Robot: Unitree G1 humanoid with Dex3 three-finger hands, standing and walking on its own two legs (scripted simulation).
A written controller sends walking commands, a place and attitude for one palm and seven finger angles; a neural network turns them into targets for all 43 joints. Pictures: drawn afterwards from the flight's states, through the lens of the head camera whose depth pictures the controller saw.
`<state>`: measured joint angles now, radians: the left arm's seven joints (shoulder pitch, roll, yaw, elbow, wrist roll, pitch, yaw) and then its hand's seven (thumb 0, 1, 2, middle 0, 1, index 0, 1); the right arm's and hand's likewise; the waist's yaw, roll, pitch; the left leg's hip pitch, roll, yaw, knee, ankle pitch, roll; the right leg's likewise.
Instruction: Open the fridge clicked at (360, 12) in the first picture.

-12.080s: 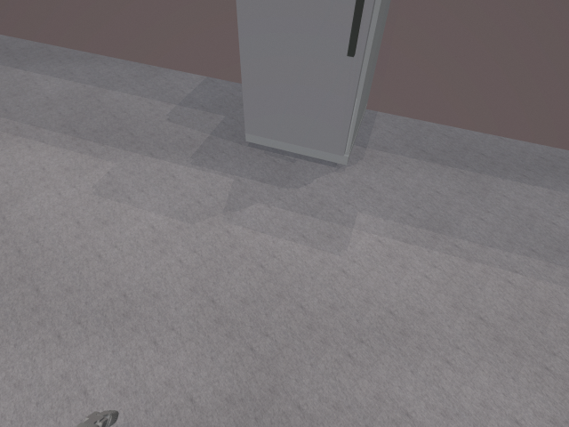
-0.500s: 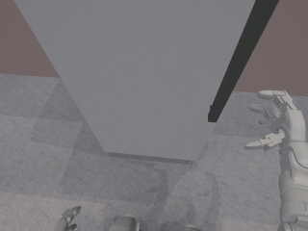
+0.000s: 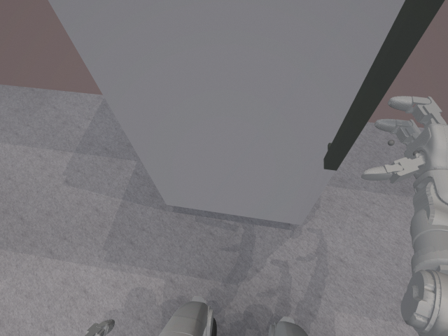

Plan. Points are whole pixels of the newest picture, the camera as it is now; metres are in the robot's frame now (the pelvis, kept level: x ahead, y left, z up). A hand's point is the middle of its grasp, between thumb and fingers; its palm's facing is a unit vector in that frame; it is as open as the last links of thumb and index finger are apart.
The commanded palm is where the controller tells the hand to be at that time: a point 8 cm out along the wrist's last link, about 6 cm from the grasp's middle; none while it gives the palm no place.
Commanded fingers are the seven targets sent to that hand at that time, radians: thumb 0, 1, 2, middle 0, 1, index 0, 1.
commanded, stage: move the hooked fingers beside the handle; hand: right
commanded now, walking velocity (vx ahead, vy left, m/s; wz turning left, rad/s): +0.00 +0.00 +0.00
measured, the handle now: (378, 66) +0.52 -0.15 +0.18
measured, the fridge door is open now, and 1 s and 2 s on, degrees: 0 0 0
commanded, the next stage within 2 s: feel for the door with the fingertips in 0.78 s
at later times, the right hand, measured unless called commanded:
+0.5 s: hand (391, 149) +0.45 -0.21 +0.07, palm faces +0.01 +1.00 -0.01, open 14.0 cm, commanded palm +0.42 -0.26 +0.07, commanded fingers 0.00 0.50 -0.30 0.30 1.20 0.30 1.20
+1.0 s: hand (389, 148) +0.45 -0.21 +0.06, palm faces +0.01 +1.00 +0.00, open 14.0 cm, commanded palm +0.43 -0.25 +0.07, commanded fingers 0.00 0.50 -0.30 0.30 1.20 0.30 1.20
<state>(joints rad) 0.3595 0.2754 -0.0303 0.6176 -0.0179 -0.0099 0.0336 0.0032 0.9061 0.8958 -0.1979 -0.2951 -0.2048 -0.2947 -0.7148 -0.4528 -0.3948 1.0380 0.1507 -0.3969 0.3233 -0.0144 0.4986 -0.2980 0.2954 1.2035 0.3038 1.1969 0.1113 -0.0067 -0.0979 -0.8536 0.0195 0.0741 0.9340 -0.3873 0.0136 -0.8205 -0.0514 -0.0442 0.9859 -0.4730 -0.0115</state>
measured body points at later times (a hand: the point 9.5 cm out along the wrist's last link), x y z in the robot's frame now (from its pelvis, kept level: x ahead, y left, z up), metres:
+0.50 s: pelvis +0.00 -0.01 +0.00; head +0.10 -0.02 +0.44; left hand +0.06 +0.26 -0.11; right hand +0.44 -0.27 +0.07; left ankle +0.03 +0.12 -0.68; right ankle +0.00 -0.11 -0.68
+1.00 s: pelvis +0.00 -0.01 +0.00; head +0.10 -0.02 +0.43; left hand +0.05 +0.26 -0.11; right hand +0.45 -0.27 +0.06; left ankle +0.03 +0.12 -0.68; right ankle +0.00 -0.11 -0.68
